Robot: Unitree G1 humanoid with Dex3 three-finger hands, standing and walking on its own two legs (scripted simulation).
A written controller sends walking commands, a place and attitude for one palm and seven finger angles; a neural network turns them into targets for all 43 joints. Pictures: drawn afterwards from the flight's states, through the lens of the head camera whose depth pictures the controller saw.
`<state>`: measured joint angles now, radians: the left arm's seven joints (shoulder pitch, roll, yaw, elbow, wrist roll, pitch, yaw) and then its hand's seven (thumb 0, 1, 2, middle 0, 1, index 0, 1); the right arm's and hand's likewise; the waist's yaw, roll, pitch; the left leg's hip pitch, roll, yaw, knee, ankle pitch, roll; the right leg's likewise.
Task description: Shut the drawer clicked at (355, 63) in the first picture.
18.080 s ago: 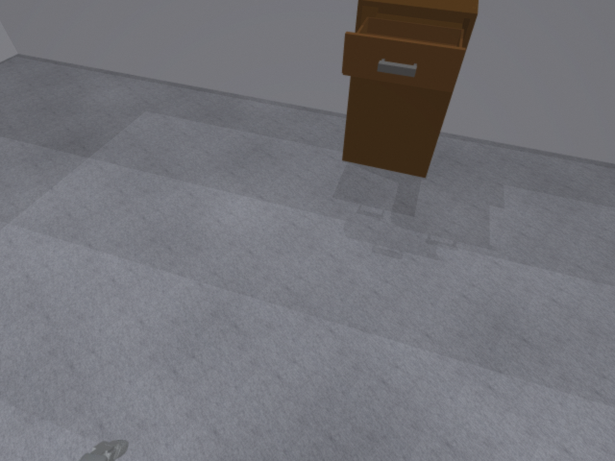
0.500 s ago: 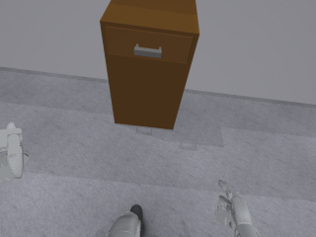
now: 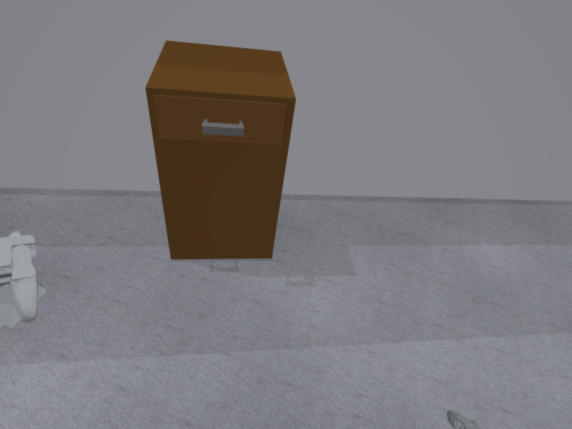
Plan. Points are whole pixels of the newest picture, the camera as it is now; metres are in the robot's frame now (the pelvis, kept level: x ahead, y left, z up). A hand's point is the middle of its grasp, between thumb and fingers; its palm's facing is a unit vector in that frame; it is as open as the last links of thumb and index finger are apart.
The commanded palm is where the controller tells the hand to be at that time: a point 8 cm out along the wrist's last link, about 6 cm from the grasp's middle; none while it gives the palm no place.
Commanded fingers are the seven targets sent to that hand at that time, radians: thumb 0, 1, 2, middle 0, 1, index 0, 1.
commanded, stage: stop stepping back and stand still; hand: left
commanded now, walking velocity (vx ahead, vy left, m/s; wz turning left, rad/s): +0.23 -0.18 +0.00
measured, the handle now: (223, 125) +1.00 +0.27 -0.07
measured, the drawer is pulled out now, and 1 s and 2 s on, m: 0.00 0.00 0.00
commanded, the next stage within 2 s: let the arm hang, fingers relaxed in 1.20 s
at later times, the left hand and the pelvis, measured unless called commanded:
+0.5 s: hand (18, 359) +0.12 +0.25 +0.18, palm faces +0.51 -0.76 -0.41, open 3.2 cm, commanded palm +0.06 +0.28 +0.19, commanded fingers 0.00 0.90 0.90 -1.40 -1.60 -1.40 -1.60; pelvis -0.05 -0.01 -0.01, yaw +4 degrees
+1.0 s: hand (37, 322) +0.16 +0.26 +0.17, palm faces +0.43 -0.76 -0.48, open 3.3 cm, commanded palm +0.09 +0.29 +0.19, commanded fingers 0.00 0.90 0.90 -1.40 -1.60 -1.40 -1.60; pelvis -0.02 +0.00 +0.01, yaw +5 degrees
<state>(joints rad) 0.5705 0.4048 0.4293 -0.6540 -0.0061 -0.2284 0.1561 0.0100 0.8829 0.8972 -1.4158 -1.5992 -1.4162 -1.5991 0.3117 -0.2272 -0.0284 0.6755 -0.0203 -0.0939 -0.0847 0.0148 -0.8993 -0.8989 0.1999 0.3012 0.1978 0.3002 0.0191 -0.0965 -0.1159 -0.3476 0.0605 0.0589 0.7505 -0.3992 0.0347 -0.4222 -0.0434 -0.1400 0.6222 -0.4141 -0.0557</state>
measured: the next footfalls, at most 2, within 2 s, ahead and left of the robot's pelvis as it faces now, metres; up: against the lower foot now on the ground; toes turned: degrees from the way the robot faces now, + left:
left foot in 0.02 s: +0.02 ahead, +0.11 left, +0.00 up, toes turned +9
right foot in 0.26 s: +0.02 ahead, -0.10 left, +0.00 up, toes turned +1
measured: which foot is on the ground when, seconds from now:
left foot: up 0.00-0.00, down 0.02-1.00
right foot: down 0.00-0.00, up 0.02-0.24, down 0.26-1.00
